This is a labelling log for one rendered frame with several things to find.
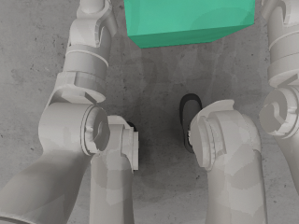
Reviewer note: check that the robot right forearm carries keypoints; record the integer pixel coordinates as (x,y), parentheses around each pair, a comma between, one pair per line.
(282,18)

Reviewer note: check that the right robot shin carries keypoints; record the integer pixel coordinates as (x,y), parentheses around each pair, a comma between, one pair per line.
(224,105)

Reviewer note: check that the left robot thigh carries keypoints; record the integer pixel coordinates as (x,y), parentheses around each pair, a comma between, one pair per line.
(111,193)

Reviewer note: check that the left robot upper arm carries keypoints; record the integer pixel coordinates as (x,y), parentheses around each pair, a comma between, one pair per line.
(46,191)

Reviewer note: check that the carton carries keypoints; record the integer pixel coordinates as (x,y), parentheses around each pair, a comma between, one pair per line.
(165,23)

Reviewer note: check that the robot left forearm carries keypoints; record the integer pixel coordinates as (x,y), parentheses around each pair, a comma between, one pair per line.
(83,80)

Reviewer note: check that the right robot upper arm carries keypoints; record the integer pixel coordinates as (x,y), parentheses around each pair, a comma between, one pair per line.
(280,117)

